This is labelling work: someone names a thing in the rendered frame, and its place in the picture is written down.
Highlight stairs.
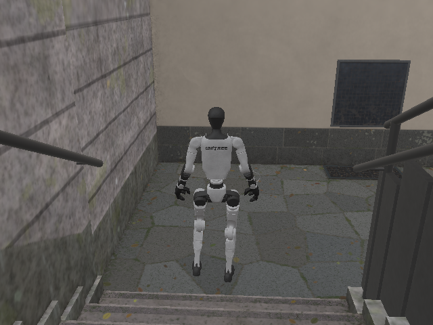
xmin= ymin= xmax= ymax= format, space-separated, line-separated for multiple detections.
xmin=59 ymin=290 xmax=366 ymax=325

